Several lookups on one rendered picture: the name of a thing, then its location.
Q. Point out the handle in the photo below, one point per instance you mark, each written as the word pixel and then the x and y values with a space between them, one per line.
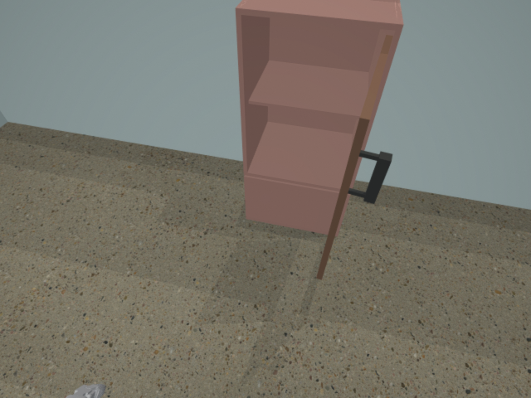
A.
pixel 383 162

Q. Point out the cupboard door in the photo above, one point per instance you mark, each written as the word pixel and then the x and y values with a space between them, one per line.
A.
pixel 355 151

